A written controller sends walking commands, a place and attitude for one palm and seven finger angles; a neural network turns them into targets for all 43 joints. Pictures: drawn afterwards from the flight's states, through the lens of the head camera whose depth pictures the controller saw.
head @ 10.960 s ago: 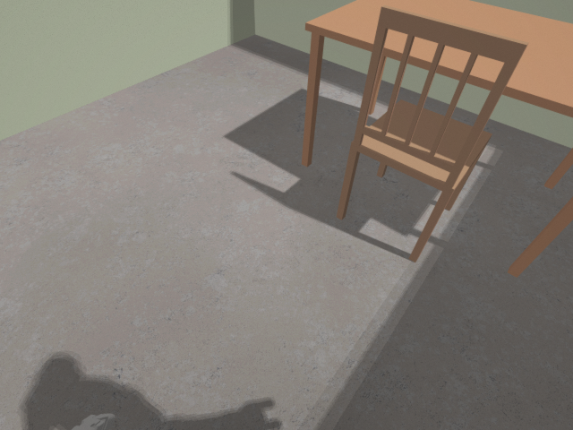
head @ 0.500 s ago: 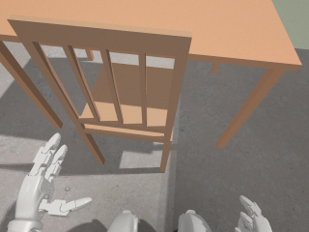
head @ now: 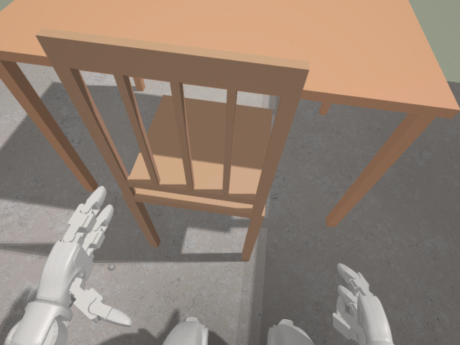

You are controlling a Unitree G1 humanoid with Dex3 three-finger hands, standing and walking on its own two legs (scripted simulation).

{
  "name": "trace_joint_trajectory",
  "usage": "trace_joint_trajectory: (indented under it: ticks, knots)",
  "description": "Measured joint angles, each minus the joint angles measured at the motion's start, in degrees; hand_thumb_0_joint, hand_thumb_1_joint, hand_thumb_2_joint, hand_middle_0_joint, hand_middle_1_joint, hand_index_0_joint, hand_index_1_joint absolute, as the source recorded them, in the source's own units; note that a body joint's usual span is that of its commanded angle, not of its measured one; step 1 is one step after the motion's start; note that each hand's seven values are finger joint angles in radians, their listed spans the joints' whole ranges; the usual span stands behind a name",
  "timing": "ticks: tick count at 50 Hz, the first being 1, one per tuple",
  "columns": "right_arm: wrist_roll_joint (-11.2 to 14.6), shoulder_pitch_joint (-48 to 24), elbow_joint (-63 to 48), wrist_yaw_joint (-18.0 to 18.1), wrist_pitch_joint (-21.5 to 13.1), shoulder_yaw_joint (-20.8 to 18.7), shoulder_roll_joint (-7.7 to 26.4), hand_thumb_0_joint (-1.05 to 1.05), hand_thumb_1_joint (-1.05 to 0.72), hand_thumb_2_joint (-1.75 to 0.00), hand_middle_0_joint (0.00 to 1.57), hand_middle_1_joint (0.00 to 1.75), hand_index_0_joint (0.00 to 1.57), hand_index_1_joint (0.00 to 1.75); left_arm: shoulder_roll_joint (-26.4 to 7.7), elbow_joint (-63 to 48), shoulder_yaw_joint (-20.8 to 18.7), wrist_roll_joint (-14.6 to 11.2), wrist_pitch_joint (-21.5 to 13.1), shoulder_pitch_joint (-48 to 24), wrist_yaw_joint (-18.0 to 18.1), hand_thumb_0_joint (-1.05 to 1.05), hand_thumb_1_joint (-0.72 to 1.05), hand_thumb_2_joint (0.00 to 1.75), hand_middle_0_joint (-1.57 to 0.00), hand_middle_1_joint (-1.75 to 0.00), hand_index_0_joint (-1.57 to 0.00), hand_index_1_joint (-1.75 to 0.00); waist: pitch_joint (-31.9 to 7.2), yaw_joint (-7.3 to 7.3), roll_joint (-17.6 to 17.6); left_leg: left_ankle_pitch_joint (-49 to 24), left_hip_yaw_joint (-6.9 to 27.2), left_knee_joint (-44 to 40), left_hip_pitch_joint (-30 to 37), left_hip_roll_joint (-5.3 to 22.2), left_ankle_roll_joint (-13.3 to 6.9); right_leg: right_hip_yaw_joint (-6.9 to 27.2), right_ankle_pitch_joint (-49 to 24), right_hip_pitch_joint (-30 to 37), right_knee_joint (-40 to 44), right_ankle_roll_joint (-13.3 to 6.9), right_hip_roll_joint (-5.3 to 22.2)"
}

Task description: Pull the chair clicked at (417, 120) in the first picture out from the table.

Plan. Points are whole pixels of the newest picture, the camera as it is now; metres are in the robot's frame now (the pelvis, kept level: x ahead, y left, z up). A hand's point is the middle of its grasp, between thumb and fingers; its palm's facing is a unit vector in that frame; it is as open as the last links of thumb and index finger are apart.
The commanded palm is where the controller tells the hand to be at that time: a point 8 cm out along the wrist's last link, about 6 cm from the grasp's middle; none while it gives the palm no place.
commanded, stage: raise the hand toward the chair's back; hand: left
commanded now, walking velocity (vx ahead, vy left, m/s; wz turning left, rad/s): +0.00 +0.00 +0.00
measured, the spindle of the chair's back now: (185, 146) +0.49 +0.13 +0.00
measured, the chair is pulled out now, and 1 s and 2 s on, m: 0.00 0.00 0.00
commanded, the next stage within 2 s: aim the fingers beside a spindle in 0.60 s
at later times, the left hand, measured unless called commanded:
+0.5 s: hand (117, 252) +0.25 +0.20 +0.04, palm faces -0.04 -1.00 -0.07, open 16.9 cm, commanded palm +0.23 +0.25 +0.05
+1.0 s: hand (135, 242) +0.27 +0.17 +0.03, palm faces -0.08 -1.00 -0.05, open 16.9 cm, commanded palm +0.25 +0.23 +0.03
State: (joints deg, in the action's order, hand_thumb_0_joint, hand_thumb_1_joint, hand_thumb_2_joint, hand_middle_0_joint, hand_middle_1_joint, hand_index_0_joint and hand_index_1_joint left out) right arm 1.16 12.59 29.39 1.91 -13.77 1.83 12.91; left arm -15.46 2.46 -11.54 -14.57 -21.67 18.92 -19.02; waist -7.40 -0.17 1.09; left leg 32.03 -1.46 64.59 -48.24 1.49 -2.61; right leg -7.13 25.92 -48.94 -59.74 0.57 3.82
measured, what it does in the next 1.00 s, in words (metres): stands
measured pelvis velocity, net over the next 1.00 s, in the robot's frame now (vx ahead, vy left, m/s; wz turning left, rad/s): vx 0.00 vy -0.02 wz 0.00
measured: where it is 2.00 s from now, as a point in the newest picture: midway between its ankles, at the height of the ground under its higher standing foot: outside the picture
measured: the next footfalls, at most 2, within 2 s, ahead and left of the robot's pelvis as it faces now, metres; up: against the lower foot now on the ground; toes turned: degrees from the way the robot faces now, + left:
none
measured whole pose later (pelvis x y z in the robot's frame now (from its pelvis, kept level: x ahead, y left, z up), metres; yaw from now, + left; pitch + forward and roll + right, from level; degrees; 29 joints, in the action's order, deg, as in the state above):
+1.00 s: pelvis +0.00 -0.02 +0.00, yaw +0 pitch +17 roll -2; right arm 1.0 13.3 32.6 1.8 -13.7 0.7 14.9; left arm -15.5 11.6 -13.1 -15.7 -25.3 8.8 -20.5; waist -6.9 -2.1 1.0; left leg 31.7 -0.7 64.8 -50.0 2.3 -1.0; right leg -7.7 26.3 -51.1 -60.8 -1.1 2.9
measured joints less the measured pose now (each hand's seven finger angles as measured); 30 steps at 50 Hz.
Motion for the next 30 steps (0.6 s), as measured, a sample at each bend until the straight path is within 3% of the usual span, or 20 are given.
trace_joint_trajectory:
  ticks: [5, 13, 21, 30]
  knots:
    - [-0.1, 1.2, 1.6, -0.3, 0.3, -0.3, 0.5, 0.01, -0.9, -0.89, 0.21, 0.3, 0.21, 0.3, -0.4, 0.4, -2.6, -0.9, -1.8, -2.6, 0.3, -0.01, -0.49, 0.3, -0.06, -0.08, -0.06, -0.08, -0.1, -0.12, 0.1, 0.0, 0.4, -0.3, 0.1, -0.1, 0.1, -0.4, 0.1, 0.3, 0.5, 0.0, 0.0]
    - [0.3, 2.1, 1.9, -0.4, 0.8, -1.3, 1.8, 0.01, -0.9, -0.89, 0.21, 0.3, 0.21, 0.3, -1.2, 3.3, -2.0, -1.3, 2.3, -3.1, -2.6, -0.01, -0.5, 0.3, -0.06, -0.08, -0.06, -0.08, 0.0, -1.45, 0.7, -0.4, -0.2, -2.1, 1.0, 0.2, 0.2, 0.2, -0.4, 0.9, 2.0, 0.0, -0.4]
    - [0.0, 2.4, 2.3, -0.8, 0.4, -2.0, 1.9, 0.01, -0.9, -0.9, 0.2, 0.3, 0.2, 0.3, 0.0, 2.9, -3.1, -1.7, -2.6, -2.7, 0.0, -0.01, -0.5, 0.3, -0.06, -0.08, -0.06, -0.08, -0.3, -1.45, -0.1, -0.5, 0.1, -2.3, 1.2, 0.3, 0.7, -0.1, -0.2, 0.9, 1.7, -0.5, -0.5]
    - [0.2, 0.9, 1.8, -0.6, 0.6, -1.4, 1.6, 0.01, -0.9, -0.9, 0.2, 0.3, 0.2, 0.3, -0.3, 4.2, -1.5, -1.1, -1.1, -2.4, -1.8, -0.01, -0.5, 0.3, -0.06, -0.08, -0.06, -0.08, 0.1, -1.4, 0.3, -0.7, 0.4, -2.0, 1.2, 0.6, 1.2, -0.4, -0.1, 0.8, 1.3, -1.1, -0.8]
